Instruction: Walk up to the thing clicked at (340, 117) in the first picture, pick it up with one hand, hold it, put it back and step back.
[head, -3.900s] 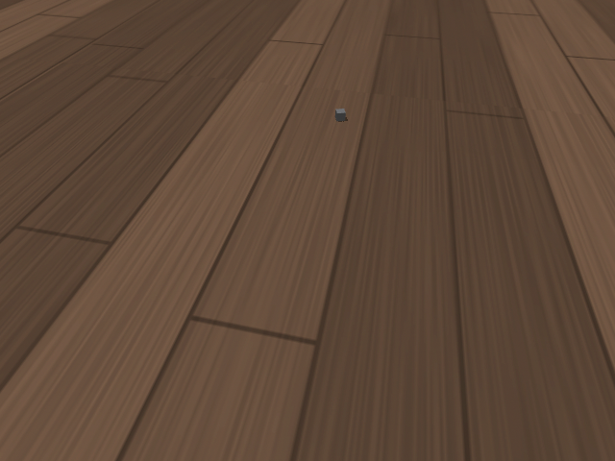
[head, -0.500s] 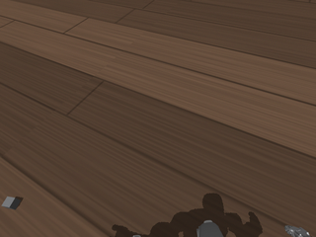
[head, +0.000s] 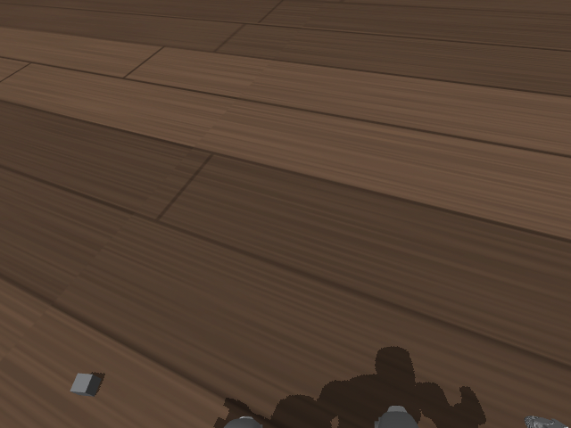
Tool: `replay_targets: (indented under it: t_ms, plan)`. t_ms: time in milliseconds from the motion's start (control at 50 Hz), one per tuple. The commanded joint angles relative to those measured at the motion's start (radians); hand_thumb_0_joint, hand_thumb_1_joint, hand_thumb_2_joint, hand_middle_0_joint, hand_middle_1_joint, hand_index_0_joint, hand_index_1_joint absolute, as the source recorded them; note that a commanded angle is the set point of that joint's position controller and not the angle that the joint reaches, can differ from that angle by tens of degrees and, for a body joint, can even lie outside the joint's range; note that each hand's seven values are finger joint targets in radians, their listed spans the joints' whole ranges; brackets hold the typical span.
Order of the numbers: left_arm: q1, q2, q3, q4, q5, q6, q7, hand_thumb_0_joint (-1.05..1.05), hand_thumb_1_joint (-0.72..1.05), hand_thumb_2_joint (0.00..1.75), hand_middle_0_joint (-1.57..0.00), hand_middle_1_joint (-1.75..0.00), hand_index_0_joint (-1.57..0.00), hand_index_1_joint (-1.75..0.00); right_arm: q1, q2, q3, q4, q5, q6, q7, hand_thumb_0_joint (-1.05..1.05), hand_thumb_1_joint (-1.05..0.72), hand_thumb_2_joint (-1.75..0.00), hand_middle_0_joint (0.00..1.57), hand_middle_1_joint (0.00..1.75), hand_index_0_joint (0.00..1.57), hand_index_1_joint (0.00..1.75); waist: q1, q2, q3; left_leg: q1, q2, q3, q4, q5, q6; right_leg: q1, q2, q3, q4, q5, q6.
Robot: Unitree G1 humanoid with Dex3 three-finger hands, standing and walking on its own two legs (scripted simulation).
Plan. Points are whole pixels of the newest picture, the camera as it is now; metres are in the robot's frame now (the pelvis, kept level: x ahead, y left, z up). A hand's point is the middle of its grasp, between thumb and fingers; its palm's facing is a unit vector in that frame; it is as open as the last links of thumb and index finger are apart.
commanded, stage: walk up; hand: left
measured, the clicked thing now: (86, 384) +0.38 +0.77 -0.70
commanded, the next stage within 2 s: none
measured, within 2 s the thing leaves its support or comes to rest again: neither
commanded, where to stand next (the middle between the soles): -0.12 +0.57 m, yaw -15 degrees
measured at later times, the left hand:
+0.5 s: hand out of the picture +0.02 +0.49 -0.10, palm faces -0.11 -0.82 -0.56, open 7.4 cm
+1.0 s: hand out of the picture -0.07 +0.72 -0.11, palm faces -0.16 -0.82 -0.55, open 7.4 cm
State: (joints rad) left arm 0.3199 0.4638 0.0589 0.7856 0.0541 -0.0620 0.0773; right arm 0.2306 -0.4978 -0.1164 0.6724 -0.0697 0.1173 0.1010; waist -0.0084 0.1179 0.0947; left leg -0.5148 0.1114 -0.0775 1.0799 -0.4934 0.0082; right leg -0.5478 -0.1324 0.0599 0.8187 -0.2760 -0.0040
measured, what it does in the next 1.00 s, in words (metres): steps to the left: left foot, then right foot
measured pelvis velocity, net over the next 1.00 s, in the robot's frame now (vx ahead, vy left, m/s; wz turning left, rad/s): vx -0.17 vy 0.43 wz -0.15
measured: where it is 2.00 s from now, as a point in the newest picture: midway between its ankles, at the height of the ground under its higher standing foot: outside the picture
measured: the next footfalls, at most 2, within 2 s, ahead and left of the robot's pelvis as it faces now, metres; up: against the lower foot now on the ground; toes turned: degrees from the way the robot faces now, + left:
left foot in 0.04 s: +0.04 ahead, +0.21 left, +0.00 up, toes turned +0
right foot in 0.36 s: +0.02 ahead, +0.07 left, +0.00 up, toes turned -9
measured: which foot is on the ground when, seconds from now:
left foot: up 0.00-0.02, down 0.04-0.36, up 0.38-0.70, down 0.72-1.00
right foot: down 0.00-0.06, up 0.08-0.34, down 0.36-0.74, up 0.76-0.96, down 0.98-1.00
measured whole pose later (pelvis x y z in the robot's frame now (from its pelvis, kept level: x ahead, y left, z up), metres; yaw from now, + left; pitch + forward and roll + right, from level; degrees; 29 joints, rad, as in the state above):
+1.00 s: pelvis -0.17 +0.43 +0.00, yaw -8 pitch -2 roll -1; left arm 0.30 0.41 0.05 0.84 0.00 -0.06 0.09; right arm 0.24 -0.42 -0.07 0.67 -0.06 0.12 0.05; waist -0.03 0.10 0.17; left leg -0.48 0.00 0.05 0.92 -0.40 0.05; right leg -0.42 0.05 -0.10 0.82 -0.38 -0.06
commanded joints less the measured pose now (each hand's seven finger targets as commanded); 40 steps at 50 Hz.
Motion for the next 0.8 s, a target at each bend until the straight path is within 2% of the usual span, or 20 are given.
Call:
replay_targets:
  t_ms: [0, 20, 40, 60, 100, 160, 220, 300, 320, 340, 360, 400, 480, 600, 660, 680, 700, 720, 740, 780]
  plan:
    - [-0.027, 0.338, 0.109, -0.047, -0.012, 0.0, 0.032, 0.0, 0.9, 0.9, -0.2, -0.3, -0.2, -0.3, 0.176, -0.159, -0.077, -0.025, -0.001, -0.037, -0.017, 0.0, -0.9, -0.9, 0.2, 0.3, 0.2, 0.3, -0.074, -0.239, -0.157, 0.249, -0.087, 0.11, -0.327, 0.022, 0.039, -0.065, -0.058, 0.1, -0.141, -0.149, -0.143]
    - [-0.029, 0.255, 0.086, -0.042, -0.02, 0.007, 0.037, 0.0, 0.9, 0.9, -0.2, -0.3, -0.2, -0.3, 0.253, -0.196, -0.09, -0.008, -0.017, -0.047, -0.025, 0.0, -0.9, -0.9, 0.2, 0.3, 0.2, 0.3, -0.13, -0.036, -0.142, 0.297, -0.046, -0.02, -0.516, -0.055, 0.071, -0.171, 0.084, -0.018, 0.133, -0.202, -0.089]
    - [-0.045, 0.164, 0.058, -0.06, -0.036, 0.008, 0.054, 0.0, 0.9, 0.9, -0.2, -0.3, -0.2, -0.3, 0.182, -0.329, -0.107, -0.053, -0.022, -0.056, -0.038, 0.0, -0.9, -0.9, 0.2, 0.3, 0.2, 0.3, -0.13, 0.256, -0.076, 0.225, 0.2, -0.428, -0.675, 0.024, 0.153, -0.372, 0.264, -0.097, 0.376, -0.394, -0.032]
    - [-0.124, 0.215, 0.058, -0.056, -0.035, 0.001, 0.079, 0.0, 0.9, 0.9, -0.2, -0.3, -0.2, -0.3, 0.076, -0.371, -0.109, -0.053, 0.002, -0.058, -0.052, 0.0, -0.9, -0.9, 0.2, 0.3, 0.2, 0.3, -0.123, 0.259, -0.017, 0.094, 0.256, -0.567, -0.761, 0.025, 0.248, -0.335, 0.194, 0.021, 0.463, -0.37, -0.064]
    - [-0.066, 0.223, 0.068, 0.013, -0.062, -0.001, 0.062, 0.0, 0.9, 0.9, -0.2, -0.3, -0.2, -0.3, 0.006, -0.22, -0.074, -0.079, -0.008, -0.065, -0.068, 0.0, -0.9, -0.9, 0.2, 0.3, 0.2, 0.3, -0.08, 0.015, 0.022, 0.109, 0.139, -0.313, -0.61, 0.251, 0.167, -0.296, 0.182, 0.047, 0.475, -0.244, -0.049]
    - [0.064, 0.229, 0.066, 0.073, -0.069, 0.005, 0.043, 0.0, 0.9, 0.9, -0.2, -0.3, -0.2, -0.3, -0.058, -0.192, -0.061, -0.104, 0.003, -0.07, -0.07, 0.0, -0.9, -0.9, 0.2, 0.3, 0.2, 0.3, -0.033, 0.129, -0.063, 0.187, 0.112, -0.19, -0.54, 0.436, 0.194, -0.146, 0.154, -0.061, 0.43, -0.19, -0.041]
    - [0.052, 0.192, 0.057, 0.044, -0.072, 0.008, 0.034, 0.0, 0.9, 0.9, -0.2, -0.3, -0.2, -0.3, -0.006, -0.154, -0.046, -0.112, -0.01, -0.061, -0.069, 0.0, -0.9, -0.9, 0.2, 0.3, 0.2, 0.3, -0.048, 0.118, -0.063, 0.21, 0.107, -0.145, -0.523, 0.543, 0.201, -0.04, 0.129, -0.107, 0.23, -0.202, -0.039]
    - [0.245, 0.184, 0.063, 0.065, -0.061, 0.003, 0.044, 0.0, 0.9, 0.9, -0.2, -0.3, -0.2, -0.3, -0.062, -0.123, -0.029, -0.159, -0.002, -0.039, -0.061, 0.0, -0.9, -0.9, 0.2, 0.3, 0.2, 0.3, 0.063, 0.005, -0.127, 0.058, 0.047, -0.044, -0.338, 0.595, 0.106, 0.366, 0.093, -0.089, -0.234, 0.046, -0.08]
    - [0.252, 0.247, 0.086, 0.048, -0.041, -0.002, 0.052, 0.0, 0.9, 0.9, -0.2, -0.3, -0.2, -0.3, -0.015, -0.078, -0.018, -0.16, 0.008, -0.041, -0.058, 0.0, -0.9, -0.9, 0.2, 0.3, 0.2, 0.3, 0.073, -0.123, -0.15, -0.091, -0.027, 0.012, -0.157, 0.463, 0.027, 0.535, 0.021, 0.075, -0.296, 0.09, -0.116]
    - [0.205, 0.307, 0.103, -0.007, -0.023, -0.006, 0.056, 0.0, 0.9, 0.9, -0.2, -0.3, -0.2, -0.3, 0.081, -0.041, -0.006, -0.156, 0.01, -0.04, -0.058, 0.0, -0.9, -0.9, 0.2, 0.3, 0.2, 0.3, 0.026, -0.308, -0.199, -0.302, -0.082, 0.017, 0.068, -0.13, -0.042, 0.659, -0.295, 0.484, -0.317, 0.209, -0.222]
    - [0.131, 0.338, 0.107, -0.038, -0.032, -0.003, 0.067, 0.0, 0.9, 0.9, -0.2, -0.3, -0.2, -0.3, 0.057, -0.131, -0.035, -0.157, -0.005, -0.024, -0.079, 0.0, -0.9, -0.9, 0.2, 0.3, 0.2, 0.3, 0.026, -0.187, -0.181, -0.277, -0.076, -0.101, 0.246, -0.174, -0.022, 0.465, -0.438, 0.649, -0.37, 0.283, -0.375]
    - [0.035, 0.292, 0.088, -0.059, -0.047, -0.014, 0.071, 0.0, 0.9, 0.9, -0.2, -0.3, -0.2, -0.3, -0.008, -0.164, -0.061, -0.138, 0.0, -0.018, -0.075, 0.0, -0.9, -0.9, 0.2, 0.3, 0.2, 0.3, 0.002, -0.031, -0.065, -0.201, -0.062, -0.163, 0.407, -0.032, -0.021, 0.213, -0.334, 0.466, -0.4, 0.124, -0.344]
    - [0.016, 0.276, 0.095, -0.06, -0.031, -0.014, 0.05, 0.0, 0.9, 0.9, -0.2, -0.3, -0.2, -0.3, 0.063, -0.152, -0.067, -0.093, 0.006, -0.015, -0.046, 0.0, -0.9, -0.9, 0.2, 0.3, 0.2, 0.3, -0.013, -0.182, -0.073, -0.106, -0.112, -0.102, 0.4, 0.093, -0.02, 0.123, -0.141, 0.199, -0.332, -0.049, -0.22]
    - [0.046, 0.352, 0.127, -0.044, 0.002, -0.001, 0.038, 0.0, 0.9, 0.9, -0.2, -0.3, -0.2, -0.3, -0.019, -0.129, -0.061, -0.097, 0.009, -0.005, -0.028, 0.0, -0.9, -0.9, 0.2, 0.3, 0.2, 0.3, 0.044, -0.329, -0.066, -0.038, -0.042, 0.054, -0.027, -0.062, -0.011, 0.126, -0.114, 0.176, -0.317, -0.198, -0.21]
    - [-0.027, 0.358, 0.117, -0.053, -0.014, 0.006, 0.036, 0.0, 0.9, 0.9, -0.2, -0.3, -0.2, -0.3, 0.118, -0.137, -0.074, -0.04, 0.012, -0.017, -0.024, 0.0, -0.9, -0.9, 0.2, 0.3, 0.2, 0.3, -0.038, -0.335, -0.136, 0.208, -0.07, 0.114, -0.31, 0.009, 0.026, 0.018, -0.115, 0.135, -0.251, -0.082, -0.155]
    - [-0.011, 0.301, 0.102, -0.042, -0.016, 0.017, 0.038, 0.0, 0.9, 0.9, -0.2, -0.3, -0.2, -0.3, 0.185, -0.152, -0.085, -0.007, 0.002, -0.028, -0.028, 0.0, -0.9, -0.9, 0.2, 0.3, 0.2, 0.3, -0.068, -0.198, -0.161, 0.3, -0.097, 0.089, -0.414, 0.019, 0.032, -0.049, -0.037, 0.056, -0.063, -0.103, -0.105]
    - [-0.001, 0.209, 0.074, -0.036, -0.024, 0.025, 0.043, 0.0, 0.9, 0.9, -0.2, -0.3, -0.2, -0.3, 0.217, -0.216, -0.098, -0.01, -0.017, -0.039, -0.033, 0.0, -0.9, -0.9, 0.2, 0.3, 0.2, 0.3, -0.106, 0.071, -0.108, 0.302, 0.033, -0.173, -0.621, -0.088, 0.096, -0.228, 0.136, -0.074, 0.233, -0.24, -0.058]
    - [-0.101, 0.197, 0.068, -0.06, -0.036, 0.018, 0.066, 0.0, 0.9, 0.9, -0.2, -0.3, -0.2, -0.3, 0.101, -0.34, -0.108, -0.046, 0.001, -0.044, -0.042, 0.0, -0.9, -0.9, 0.2, 0.3, 0.2, 0.3, -0.117, 0.275, -0.049, 0.141, 0.203, -0.451, -0.695, 0.058, 0.214, -0.301, 0.223, -0.071, 0.361, -0.376, -0.031]
    - [-0.168, 0.223, 0.067, -0.048, -0.037, 0.012, 0.072, 0.0, 0.9, 0.9, -0.2, -0.3, -0.2, -0.3, 0.017, -0.32, -0.1, -0.052, 0.007, -0.045, -0.053, 0.0, -0.9, -0.9, 0.2, 0.3, 0.2, 0.3, -0.114, 0.19, 0.019, -0.002, 0.238, -0.498, -0.721, 0.083, 0.29, -0.23, 0.182, -0.008, 0.472, -0.354, -0.05]
    - [-0.05, 0.219, 0.078, 0.021, -0.064, 0.011, 0.058, 0.0, 0.9, 0.9, -0.2, -0.3, -0.2, -0.3, -0.074, -0.21, -0.064, -0.085, 0.0, -0.049, -0.071, 0.0, -0.9, -0.9, 0.2, 0.3, 0.2, 0.3, -0.038, 0.035, 0.041, -0.003, 0.135, -0.272, -0.578, 0.261, 0.239, -0.174, 0.179, 0.013, 0.523, -0.247, -0.046]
